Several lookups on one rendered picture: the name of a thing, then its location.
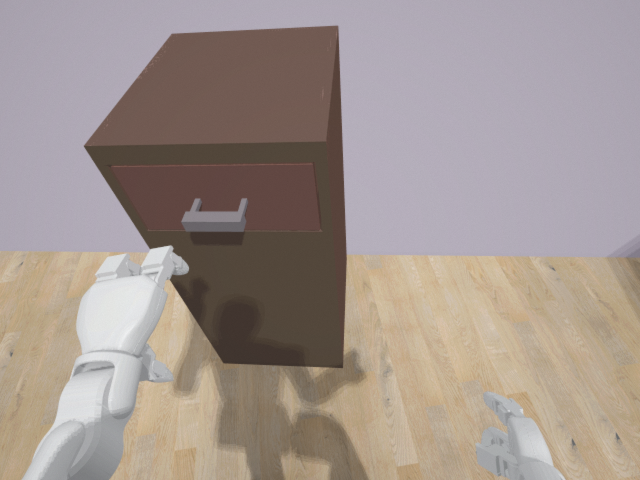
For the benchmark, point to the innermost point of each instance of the cabinet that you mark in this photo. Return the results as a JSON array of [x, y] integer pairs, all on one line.
[[261, 297]]

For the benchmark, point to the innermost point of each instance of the left robot hand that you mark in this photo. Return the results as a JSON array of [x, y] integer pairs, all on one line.
[[121, 310]]

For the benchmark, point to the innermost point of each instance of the right robot hand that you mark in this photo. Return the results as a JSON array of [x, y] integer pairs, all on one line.
[[502, 453]]

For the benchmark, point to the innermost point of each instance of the handle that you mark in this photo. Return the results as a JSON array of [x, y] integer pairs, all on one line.
[[215, 221]]

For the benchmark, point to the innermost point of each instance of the robot left forearm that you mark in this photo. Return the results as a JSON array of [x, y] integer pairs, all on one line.
[[86, 439]]

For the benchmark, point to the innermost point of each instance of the drawer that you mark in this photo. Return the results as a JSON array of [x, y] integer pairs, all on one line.
[[281, 195]]

